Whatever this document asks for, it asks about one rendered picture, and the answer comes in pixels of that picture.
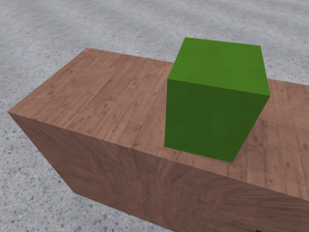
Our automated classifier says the pedestal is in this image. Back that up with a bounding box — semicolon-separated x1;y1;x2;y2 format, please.
7;47;309;232

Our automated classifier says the carton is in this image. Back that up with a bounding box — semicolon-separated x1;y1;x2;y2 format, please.
164;37;270;163

